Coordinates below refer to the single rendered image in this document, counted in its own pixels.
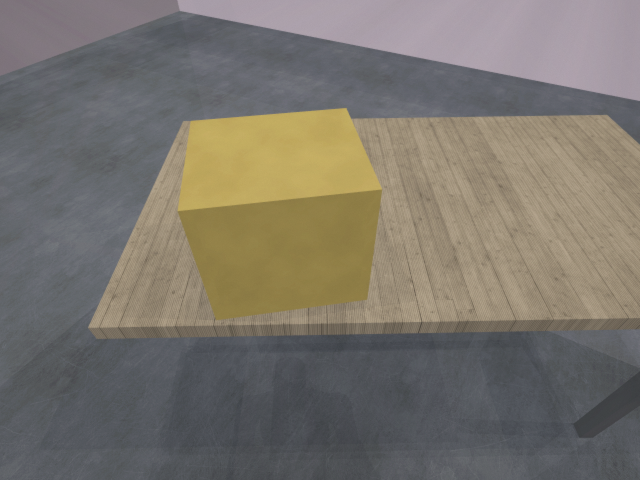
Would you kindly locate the table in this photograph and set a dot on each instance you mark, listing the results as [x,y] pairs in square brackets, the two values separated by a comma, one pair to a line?
[486,224]

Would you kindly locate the carton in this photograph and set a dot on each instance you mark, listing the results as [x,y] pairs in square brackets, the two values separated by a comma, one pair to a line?
[280,211]

